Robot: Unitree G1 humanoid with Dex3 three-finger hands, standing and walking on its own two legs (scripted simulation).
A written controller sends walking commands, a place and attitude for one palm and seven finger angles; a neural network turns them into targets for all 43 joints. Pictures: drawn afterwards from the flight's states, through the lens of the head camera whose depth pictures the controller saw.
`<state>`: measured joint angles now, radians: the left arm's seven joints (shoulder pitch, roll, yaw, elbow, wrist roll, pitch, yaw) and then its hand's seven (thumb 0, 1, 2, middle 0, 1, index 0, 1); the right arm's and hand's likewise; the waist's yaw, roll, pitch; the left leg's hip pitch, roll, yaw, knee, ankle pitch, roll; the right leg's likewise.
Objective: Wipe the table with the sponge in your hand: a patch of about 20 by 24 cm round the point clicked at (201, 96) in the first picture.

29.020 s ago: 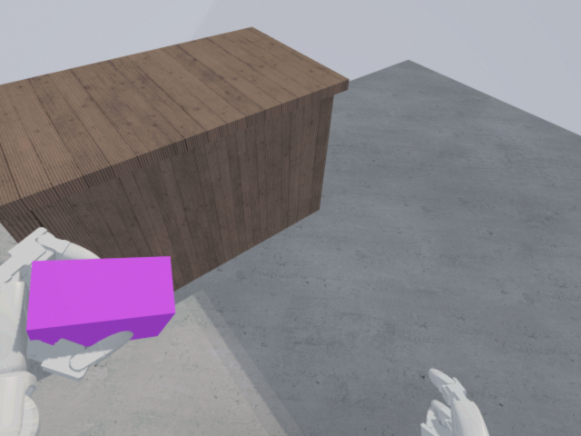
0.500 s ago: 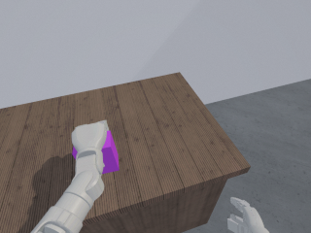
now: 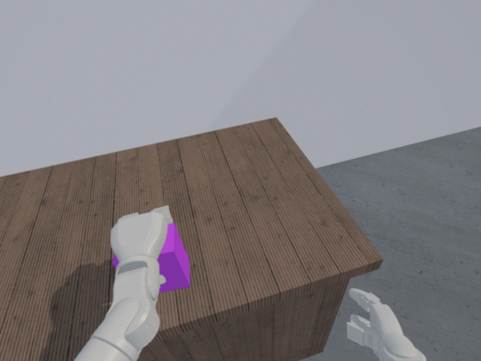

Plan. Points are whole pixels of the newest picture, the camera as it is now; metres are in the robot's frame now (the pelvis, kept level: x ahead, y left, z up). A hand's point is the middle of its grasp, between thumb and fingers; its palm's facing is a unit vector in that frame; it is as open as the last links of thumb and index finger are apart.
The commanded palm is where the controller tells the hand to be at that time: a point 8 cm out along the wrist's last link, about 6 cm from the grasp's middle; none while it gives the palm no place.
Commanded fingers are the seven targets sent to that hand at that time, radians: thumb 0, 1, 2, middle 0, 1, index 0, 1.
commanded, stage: slide across to the third lane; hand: left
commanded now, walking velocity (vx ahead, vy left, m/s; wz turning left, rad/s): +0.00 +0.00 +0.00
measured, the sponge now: (158, 267) +0.28 +0.21 +0.00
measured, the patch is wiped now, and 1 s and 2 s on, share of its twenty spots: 0.90 0.95 0.95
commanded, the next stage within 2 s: wipe forward along the third lane in 0.62 s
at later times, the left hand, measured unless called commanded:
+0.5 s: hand (182, 250) +0.29 +0.15 +0.05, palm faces +0.01 -0.07 -1.00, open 10.3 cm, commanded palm +0.25 +0.13 +0.10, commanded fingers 0.00 0.10 1.30 -1.20 -1.60 -1.20 -1.60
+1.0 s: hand (196, 236) +0.32 +0.13 +0.05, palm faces +0.00 -0.07 -1.00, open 10.3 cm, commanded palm +0.29 +0.13 +0.08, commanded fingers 0.00 0.10 1.30 -1.20 -1.60 -1.20 -1.60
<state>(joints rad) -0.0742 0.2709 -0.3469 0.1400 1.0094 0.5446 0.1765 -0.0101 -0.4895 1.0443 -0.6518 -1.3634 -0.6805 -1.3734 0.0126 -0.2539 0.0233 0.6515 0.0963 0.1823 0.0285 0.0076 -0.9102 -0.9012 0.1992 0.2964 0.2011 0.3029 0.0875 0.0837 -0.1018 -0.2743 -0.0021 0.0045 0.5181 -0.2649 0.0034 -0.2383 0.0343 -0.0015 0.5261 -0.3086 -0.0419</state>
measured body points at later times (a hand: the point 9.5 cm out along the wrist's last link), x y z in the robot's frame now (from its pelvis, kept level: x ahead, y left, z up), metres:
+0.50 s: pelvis -0.02 -0.01 +0.00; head -0.05 -0.05 +0.45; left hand +0.28 +0.15 +0.10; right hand +0.22 -0.20 -0.08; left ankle +0.00 +0.12 -0.74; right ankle -0.02 -0.10 -0.74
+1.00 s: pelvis -0.02 -0.03 +0.00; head -0.05 -0.06 +0.45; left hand +0.31 +0.13 +0.10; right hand +0.20 -0.24 -0.09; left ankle +0.00 +0.12 -0.73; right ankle -0.02 -0.10 -0.74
